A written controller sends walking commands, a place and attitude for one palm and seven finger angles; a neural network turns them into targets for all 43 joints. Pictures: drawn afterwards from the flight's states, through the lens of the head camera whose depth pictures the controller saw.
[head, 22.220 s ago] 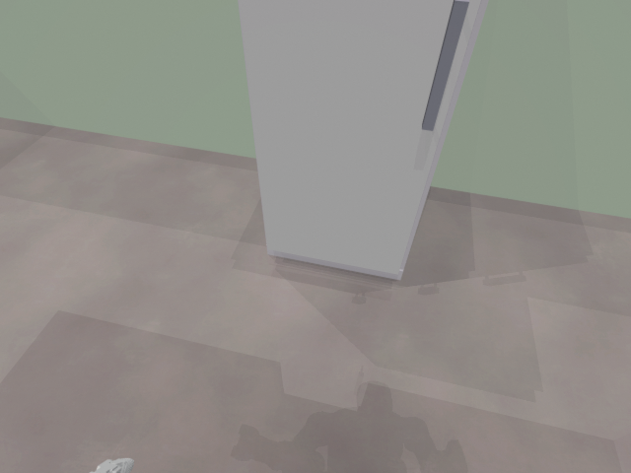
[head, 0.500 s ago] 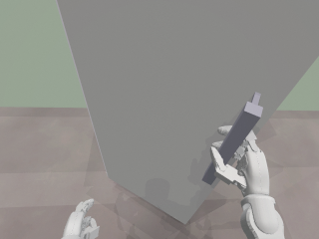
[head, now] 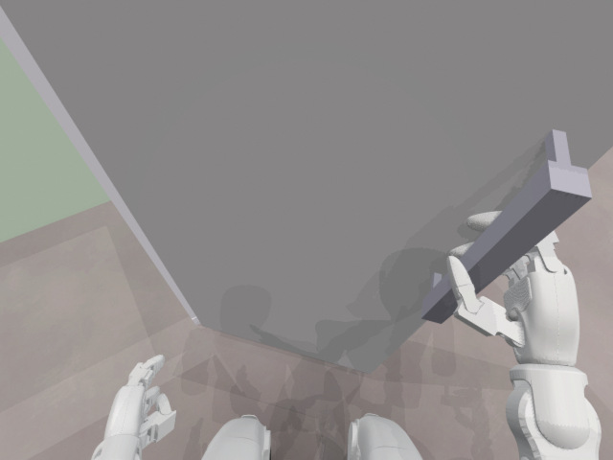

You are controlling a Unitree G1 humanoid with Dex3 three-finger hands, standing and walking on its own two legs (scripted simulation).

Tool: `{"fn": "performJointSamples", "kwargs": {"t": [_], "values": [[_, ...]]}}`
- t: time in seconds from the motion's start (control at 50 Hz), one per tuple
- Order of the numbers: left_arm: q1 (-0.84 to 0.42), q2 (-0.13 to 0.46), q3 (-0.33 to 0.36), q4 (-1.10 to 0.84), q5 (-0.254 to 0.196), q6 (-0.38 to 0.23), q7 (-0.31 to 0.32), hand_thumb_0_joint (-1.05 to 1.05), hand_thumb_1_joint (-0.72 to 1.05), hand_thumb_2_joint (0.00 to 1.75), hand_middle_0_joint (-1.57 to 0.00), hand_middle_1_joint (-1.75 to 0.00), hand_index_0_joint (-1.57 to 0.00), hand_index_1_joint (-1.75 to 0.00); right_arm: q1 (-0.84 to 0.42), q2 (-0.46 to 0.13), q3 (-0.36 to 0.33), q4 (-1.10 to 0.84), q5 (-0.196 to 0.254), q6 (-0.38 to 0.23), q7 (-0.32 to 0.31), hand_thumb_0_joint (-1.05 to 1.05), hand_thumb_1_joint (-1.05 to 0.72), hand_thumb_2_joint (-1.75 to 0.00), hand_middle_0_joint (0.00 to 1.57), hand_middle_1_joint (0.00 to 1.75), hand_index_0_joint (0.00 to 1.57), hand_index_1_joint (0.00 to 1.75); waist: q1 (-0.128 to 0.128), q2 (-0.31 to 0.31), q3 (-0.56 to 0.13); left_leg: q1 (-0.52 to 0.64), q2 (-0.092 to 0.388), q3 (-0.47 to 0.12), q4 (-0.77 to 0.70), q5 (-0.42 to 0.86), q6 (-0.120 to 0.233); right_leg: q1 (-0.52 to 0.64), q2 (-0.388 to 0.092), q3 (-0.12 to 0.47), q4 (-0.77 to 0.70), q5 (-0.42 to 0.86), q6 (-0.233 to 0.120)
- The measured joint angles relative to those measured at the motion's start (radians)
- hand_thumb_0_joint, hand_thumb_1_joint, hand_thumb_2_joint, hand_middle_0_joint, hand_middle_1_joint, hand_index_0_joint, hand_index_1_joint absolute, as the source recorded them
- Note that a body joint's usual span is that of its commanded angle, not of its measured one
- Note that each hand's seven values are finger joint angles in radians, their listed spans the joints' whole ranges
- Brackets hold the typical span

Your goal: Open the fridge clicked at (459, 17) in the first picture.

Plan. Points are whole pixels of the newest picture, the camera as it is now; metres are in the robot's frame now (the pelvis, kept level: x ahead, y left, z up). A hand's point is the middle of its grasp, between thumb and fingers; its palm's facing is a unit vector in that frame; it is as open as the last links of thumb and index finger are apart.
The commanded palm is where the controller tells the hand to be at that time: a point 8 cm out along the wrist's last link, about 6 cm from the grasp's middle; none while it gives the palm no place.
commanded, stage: walk backward, drawing the door open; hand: right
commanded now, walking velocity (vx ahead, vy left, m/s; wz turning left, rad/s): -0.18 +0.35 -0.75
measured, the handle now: (479, 248) +0.33 -0.13 +0.13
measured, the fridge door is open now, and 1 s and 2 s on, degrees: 46 59 58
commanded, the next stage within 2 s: stop walking and hold the door back in 0.34 s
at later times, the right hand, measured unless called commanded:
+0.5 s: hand (411, 392) +0.18 -0.06 +0.13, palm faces +0.58 +0.76 -0.29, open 6.8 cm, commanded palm +0.15 -0.10 +0.13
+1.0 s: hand (418, 377) +0.19 -0.06 +0.14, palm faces +0.64 +0.74 -0.21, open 5.8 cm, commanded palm +0.15 -0.10 +0.13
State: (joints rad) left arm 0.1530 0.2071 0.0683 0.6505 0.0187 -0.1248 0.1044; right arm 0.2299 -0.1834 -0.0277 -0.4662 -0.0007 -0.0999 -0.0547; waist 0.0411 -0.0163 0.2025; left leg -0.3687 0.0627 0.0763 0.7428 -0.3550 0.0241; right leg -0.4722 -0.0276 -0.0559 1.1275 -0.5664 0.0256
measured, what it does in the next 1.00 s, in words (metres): steps to the left, turning right: right foot, then left foot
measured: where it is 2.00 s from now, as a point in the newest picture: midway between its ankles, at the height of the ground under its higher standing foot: outside the picture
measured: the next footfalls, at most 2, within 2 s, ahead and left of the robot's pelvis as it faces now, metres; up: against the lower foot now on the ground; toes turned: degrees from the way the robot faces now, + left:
right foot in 0.06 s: -0.02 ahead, -0.10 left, +0.00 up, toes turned -11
left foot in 0.32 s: +0.13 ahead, +0.28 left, +0.00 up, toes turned -13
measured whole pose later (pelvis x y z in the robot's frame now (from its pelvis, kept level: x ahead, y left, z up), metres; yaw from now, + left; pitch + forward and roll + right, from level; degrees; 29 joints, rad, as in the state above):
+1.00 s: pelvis -0.07 +0.31 +0.03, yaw -32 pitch +0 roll +2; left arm 0.25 0.20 -0.03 0.69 -0.05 -0.03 0.09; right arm -0.63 -0.29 -0.08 0.67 0.05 -0.13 -0.07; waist -0.02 -0.04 0.11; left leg -0.45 0.02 0.07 0.89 -0.39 -0.02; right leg -0.19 -0.03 -0.02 0.47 -0.28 -0.02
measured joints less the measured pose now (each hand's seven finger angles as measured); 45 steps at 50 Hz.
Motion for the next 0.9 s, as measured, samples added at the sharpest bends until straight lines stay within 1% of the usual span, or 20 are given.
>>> {"fn": "performJointSamples", "kwargs": {"t": [0.04,0.06,0.08,0.12,0.18,0.24,0.3,0.32,0.36,0.4,0.44,0.48,0.54,0.62,0.68,0.76,0.8,0.82,0.84,0.9], "values": [[0.016,-0.003,-0.011,-0.026,0.004,-0.012,0.007,0.02,0.91,0.90,-0.20,-0.30,-0.20,-0.30,0.016,-0.015,0.011,-0.012,0.003,-0.014,0.003,-0.08,-0.53,-0.77,0.43,1.37,0.24,1.36,0.005,0.015,-0.031,-0.026,0.007,0.047,-0.012,0.011,0.015,0.119,0.005,-0.063,-0.281,0.091,-0.009],[0.029,0.001,-0.016,-0.048,0.008,-0.021,0.009,0.02,0.91,0.90,-0.20,-0.30,-0.20,-0.30,0.020,-0.022,0.016,-0.024,0.006,-0.019,0.003,-0.09,-0.53,-0.77,0.43,1.37,0.24,1.36,0.005,0.004,-0.053,-0.067,-0.004,0.069,0.031,0.008,0.012,0.181,-0.010,-0.064,-0.430,0.199,-0.031],[0.023,-0.010,-0.013,-0.051,0.013,-0.029,0.010,0.02,0.91,0.90,-0.20,-0.30,-0.20,-0.30,0.002,-0.037,0.014,-0.020,0.008,-0.032,0.003,-0.09,-0.53,-0.77,0.43,1.37,0.24,1.35,0.005,0.018,-0.046,-0.106,-0.008,0.057,0.114,-0.048,-0.014,0.187,-0.011,-0.048,-0.461,0.195,-0.037],[0.001,-0.038,-0.024,-0.034,0.019,-0.023,0.001,0.01,0.91,0.90,-0.20,-0.30,-0.20,-0.30,-0.040,-0.057,0.004,0.024,-0.004,-0.064,0.004,-0.09,-0.52,-0.78,0.44,1.38,0.24,1.35,-0.007,0.046,-0.006,-0.159,-0.041,0.002,0.287,-0.148,-0.050,0.199,-0.019,-0.004,-0.470,0.185,-0.012],[-0.011,-0.057,-0.045,-0.018,0.020,-0.023,-0.022,0.01,0.91,0.90,-0.20,-0.30,-0.20,-0.30,-0.062,-0.060,-0.015,0.062,-0.013,-0.050,0.010,-0.08,-0.53,-0.78,0.44,1.39,0.25,1.36,-0.022,0.022,0.012,-0.218,-0.071,-0.023,0.374,-0.104,-0.073,0.222,-0.071,0.084,-0.564,0.251,0.035],[-0.008,-0.057,-0.051,-0.026,0.009,-0.026,-0.032,0.01,0.91,0.90,-0.20,-0.30,-0.20,-0.30,-0.067,-0.050,-0.035,0.081,0.001,-0.018,0.005,-0.07,-0.55,-0.79,0.43,1.37,0.25,1.38,-0.047,-0.021,0.012,-0.171,-0.051,-0.034,0.186,-0.017,-0.080,0.237,-0.128,0.151,-0.635,0.304,0.071],[0.003,-0.059,-0.056,-0.042,-0.010,-0.022,-0.033,0.01,0.91,0.90,-0.21,-0.30,-0.21,-0.30,-0.058,-0.063,-0.078,0.091,0.026,0.009,-0.009,-0.06,-0.56,-0.80,0.43,1.37,0.24,1.39,-0.058,-0.040,-0.016,-0.038,-0.030,-0.046,-0.067,0.054,-0.096,0.208,-0.156,0.213,-0.605,0.289,0.082],[0.006,-0.064,-0.060,-0.046,-0.017,-0.019,-0.033,0.01,0.91,0.90,-0.21,-0.30,-0.21,-0.30,-0.053,-0.076,-0.101,0.087,0.034,0.020,-0.016,-0.07,-0.57,-0.80,0.43,1.37,0.23,1.38,-0.061,-0.027,-0.034,0.006,-0.017,-0.045,-0.151,0.098,-0.098,0.184,-0.151,0.227,-0.567,0.266,0.073],[-0.035,-0.043,-0.059,-0.032,-0.024,-0.001,-0.033,0.01,0.91,0.90,-0.21,-0.30,-0.21,-0.30,-0.060,-0.058,-0.144,0.093,0.038,0.031,-0.030,-0.07,-0.58,-0.81,0.44,1.37,0.22,1.38,-0.052,-0.055,-0.025,-0.019,-0.035,-0.006,-0.107,0.133,-0.059,0.096,-0.143,0.251,-0.378,0.126,0.030],[-0.068,-0.025,-0.042,-0.007,-0.019,0.022,-0.028,0.01,0.91,0.90,-0.21,-0.30,-0.21,-0.30,-0.056,-0.051,-0.166,0.101,0.041,0.042,-0.035,-0.06,-0.59,-0.82,0.44,1.38,0.21,1.37,-0.042,-0.045,-0.016,-0.031,-0.017,0.016,-0.075,0.106,-0.019,0.006,-0.074,0.194,-0.087,0.018,0.012],[-0.077,-0.010,-0.030,-0.004,-0.015,0.041,-0.018,0.01,0.91,0.90,-0.20,-0.30,-0.21,-0.30,-0.040,-0.052,-0.170,0.109,0.044,0.044,-0.042,-0.06,-0.60,-0.82,0.44,1.37,0.21,1.37,-0.026,-0.030,-0.008,-0.006,0.002,0.044,-0.103,0.109,0.005,-0.027,-0.028,0.095,0.069,-0.008,0.014],[-0.063,0.000,-0.028,-0.012,-0.015,0.053,-0.004,0.01,0.91,0.90,-0.20,-0.30,-0.20,-0.30,-0.026,-0.059,-0.164,0.118,0.045,0.035,-0.045,-0.05,-0.60,-0.81,0.43,1.36,0.21,1.38,-0.014,-0.013,-0.014,0.018,0.018,0.084,-0.143,0.127,0.018,-0.017,0.000,0.002,0.071,-0.022,0.017],[-0.024,0.018,-0.037,-0.015,-0.016,0.067,0.011,0.01,0.91,0.90,-0.20,-0.30,-0.20,-0.30,-0.061,-0.068,-0.124,0.181,0.045,0.009,-0.050,-0.05,-0.60,-0.81,0.43,1.36,0.25,1.38,-0.032,0.012,-0.053,0.030,0.029,0.142,-0.191,0.149,0.037,0.035,0.040,-0.066,-0.038,-0.006,0.009],[-0.008,0.032,-0.062,-0.004,-0.019,0.084,0.013,0.01,0.91,0.90,-0.20,-0.30,-0.20,-0.30,-0.198,-0.067,-0.069,0.328,0.038,-0.021,-0.066,-0.05,-0.60,-0.81,0.44,1.37,0.33,1.39,-0.077,0.055,-0.098,0.029,0.029,0.191,-0.241,0.183,0.059,0.138,0.072,-0.055,-0.221,0.021,-0.014],[-0.026,0.039,-0.077,-0.009,-0.023,0.097,0.000,0.01,0.91,0.90,-0.20,-0.30,-0.20,-0.30,-0.316,-0.068,-0.046,0.453,0.032,-0.044,-0.071,-0.04,-0.60,-0.81,0.45,1.38,0.38,1.40,-0.094,0.079,-0.116,0.020,0.026,0.216,-0.277,0.220,0.072,0.205,0.074,-0.024,-0.342,0.030,-0.033],[-0.072,0.046,-0.085,-0.031,-0.033,0.117,-0.027,0.01,0.91,0.90,-0.20,-0.30,-0.20,-0.30,-0.477,-0.098,-0.041,0.639,0.033,-0.065,-0.058,-0.04,-0.58,-0.80,0.46,1.39,0.41,1.40,-0.083,0.086,-0.123,0.002,0.021,0.230,-0.332,0.286,0.070,0.291,0.064,-0.013,-0.538,0.051,-0.058],[-0.088,0.041,-0.088,-0.041,-0.037,0.120,-0.036,0.01,0.91,0.90,-0.20,-0.30,-0.20,-0.30,-0.548,-0.118,-0.046,0.724,0.040,-0.068,-0.054,-0.04,-0.58,-0.80,0.46,1.39,0.42,1.40,-0.068,0.085,-0.118,-0.020,0.017,0.216,-0.324,0.270,0.037,0.330,0.060,-0.029,-0.650,0.108,-0.076],[-0.089,0.037,-0.089,-0.047,-0.038,0.118,-0.037,0.01,0.91,0.90,-0.20,-0.30,-0.20,-0.30,-0.579,-0.123,-0.051,0.768,0.046,-0.069,-0.054,-0.04,-0.58,-0.80,0.46,1.39,0.42,1.40,-0.065,0.081,-0.107,-0.038,0.009,0.187,-0.277,0.183,-0.006,0.336,0.057,-0.037,-0.671,0.171,-0.083],[-0.077,0.040,-0.088,-0.056,-0.037,0.109,-0.037,0.01,0.91,0.90,-0.20,-0.30,-0.20,-0.30,-0.609,-0.119,-0.053,0.814,0.051,-0.065,-0.056,-0.04,-0.59,-0.80,0.46,1.39,0.42,1.40,-0.051,0.053,-0.103,-0.071,-0.010,0.149,-0.150,0.086,-0.024,0.328,0.044,-0.028,-0.671,0.233,-0.094],[-0.013,0.024,-0.076,-0.042,-0.050,0.088,-0.034,0.01,0.91,0.90,-0.20,-0.30,-0.20,-0.30,-0.706,-0.112,-0.053,0.962,0.036,-0.056,-0.042,-0.07,-0.58,-0.76,0.46,1.40,0.43,1.40,-0.023,-0.011,-0.100,-0.151,-0.060,0.036,0.232,-0.017,-0.033,0.305,0.017,0.019,-0.663,0.284,-0.092]]}}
